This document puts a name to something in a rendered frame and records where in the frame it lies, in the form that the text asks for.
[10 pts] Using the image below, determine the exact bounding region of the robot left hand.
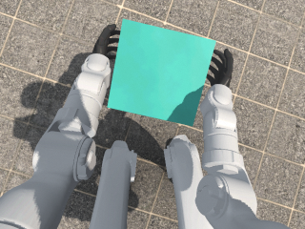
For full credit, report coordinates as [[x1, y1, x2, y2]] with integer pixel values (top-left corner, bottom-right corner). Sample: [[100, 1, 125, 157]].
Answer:
[[91, 24, 121, 60]]

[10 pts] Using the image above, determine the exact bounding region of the right robot upper arm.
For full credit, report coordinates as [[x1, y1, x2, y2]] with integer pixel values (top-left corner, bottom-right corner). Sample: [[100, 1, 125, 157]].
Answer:
[[194, 173, 291, 229]]

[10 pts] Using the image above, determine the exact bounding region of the left robot shin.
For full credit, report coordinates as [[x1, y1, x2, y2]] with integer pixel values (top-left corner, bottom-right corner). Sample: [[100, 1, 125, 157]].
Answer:
[[101, 140, 130, 172]]

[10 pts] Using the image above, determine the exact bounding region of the left robot thigh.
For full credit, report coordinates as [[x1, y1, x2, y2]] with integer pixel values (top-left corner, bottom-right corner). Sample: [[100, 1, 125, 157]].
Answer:
[[89, 146, 137, 229]]

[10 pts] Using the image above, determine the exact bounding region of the carton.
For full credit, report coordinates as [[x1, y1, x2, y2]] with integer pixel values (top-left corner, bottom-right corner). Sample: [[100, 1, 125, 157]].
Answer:
[[107, 18, 216, 126]]

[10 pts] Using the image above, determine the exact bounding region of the left robot forearm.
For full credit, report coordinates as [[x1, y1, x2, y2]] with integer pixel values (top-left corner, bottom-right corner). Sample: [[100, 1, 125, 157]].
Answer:
[[32, 53, 112, 171]]

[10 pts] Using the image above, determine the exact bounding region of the left robot upper arm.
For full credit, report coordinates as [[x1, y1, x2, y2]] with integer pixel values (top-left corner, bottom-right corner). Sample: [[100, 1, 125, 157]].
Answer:
[[0, 131, 96, 229]]

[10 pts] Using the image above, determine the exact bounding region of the right robot forearm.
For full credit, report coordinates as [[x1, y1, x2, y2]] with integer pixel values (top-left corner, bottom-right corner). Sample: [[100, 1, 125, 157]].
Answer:
[[199, 84, 253, 188]]

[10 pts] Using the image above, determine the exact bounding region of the robot right hand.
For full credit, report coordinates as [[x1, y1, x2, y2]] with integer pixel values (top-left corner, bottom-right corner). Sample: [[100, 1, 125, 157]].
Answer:
[[206, 49, 234, 88]]

